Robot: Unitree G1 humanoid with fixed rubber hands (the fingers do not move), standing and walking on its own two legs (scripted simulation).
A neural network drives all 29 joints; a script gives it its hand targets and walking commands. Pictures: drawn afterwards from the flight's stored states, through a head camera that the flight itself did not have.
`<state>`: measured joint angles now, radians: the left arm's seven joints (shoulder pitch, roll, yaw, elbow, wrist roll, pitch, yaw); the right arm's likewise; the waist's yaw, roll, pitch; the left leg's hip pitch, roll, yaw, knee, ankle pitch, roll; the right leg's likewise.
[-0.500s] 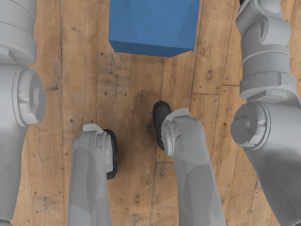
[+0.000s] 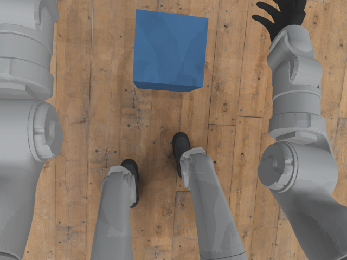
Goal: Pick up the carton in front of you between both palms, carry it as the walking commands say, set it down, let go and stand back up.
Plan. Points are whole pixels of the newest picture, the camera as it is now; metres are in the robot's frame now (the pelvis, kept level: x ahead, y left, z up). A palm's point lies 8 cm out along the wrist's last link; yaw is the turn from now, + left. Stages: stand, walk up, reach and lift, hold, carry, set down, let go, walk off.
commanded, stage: let go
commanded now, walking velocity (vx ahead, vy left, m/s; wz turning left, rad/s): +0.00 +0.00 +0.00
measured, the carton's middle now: (167, 58) +0.54 -0.11 -0.48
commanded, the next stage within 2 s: stand in 1.52 s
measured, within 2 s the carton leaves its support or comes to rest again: neither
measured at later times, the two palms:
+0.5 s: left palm (13, 81) +0.44 +0.13 +0.01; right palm (345, 97) +0.36 -0.29 +0.01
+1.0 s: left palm out of the picture +0.30 +0.20 +0.09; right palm out of the picture +0.24 -0.25 +0.10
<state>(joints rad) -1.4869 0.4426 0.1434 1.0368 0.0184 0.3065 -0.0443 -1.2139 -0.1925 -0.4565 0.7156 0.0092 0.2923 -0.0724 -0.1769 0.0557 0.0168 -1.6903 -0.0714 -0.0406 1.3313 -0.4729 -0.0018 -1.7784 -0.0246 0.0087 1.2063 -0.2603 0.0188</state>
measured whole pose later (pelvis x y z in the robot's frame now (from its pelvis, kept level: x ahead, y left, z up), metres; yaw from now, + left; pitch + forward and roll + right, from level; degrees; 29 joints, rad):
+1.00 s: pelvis +0.09 -0.01 +0.16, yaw -2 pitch +4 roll -1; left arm 0.10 0.18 0.08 0.51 0.04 0.03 -0.02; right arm 0.23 -0.22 -0.01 0.39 0.03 0.05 0.07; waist -0.04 0.00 0.07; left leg -0.23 0.00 -0.05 0.50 -0.35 0.00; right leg -0.35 0.03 0.01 0.47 -0.19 0.00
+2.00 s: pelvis +0.12 -0.03 +0.16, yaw -1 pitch +0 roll +0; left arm 0.17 0.32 0.04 0.78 0.04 0.00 0.02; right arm 0.21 -0.36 -0.03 0.72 -0.04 0.01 -0.02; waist 0.01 0.06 0.01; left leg -0.11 0.00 -0.08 0.49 -0.38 -0.02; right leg -0.26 0.02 -0.02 0.54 -0.28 -0.03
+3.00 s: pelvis +0.09 -0.03 +0.17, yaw -1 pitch -2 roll +0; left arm 0.12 0.37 0.02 1.01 0.02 0.00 0.00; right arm 0.19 -0.39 -0.01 0.94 -0.03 -0.01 -0.02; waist 0.01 0.03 0.02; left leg -0.04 0.00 -0.06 0.37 -0.29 -0.02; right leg -0.20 0.02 -0.01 0.42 -0.18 -0.02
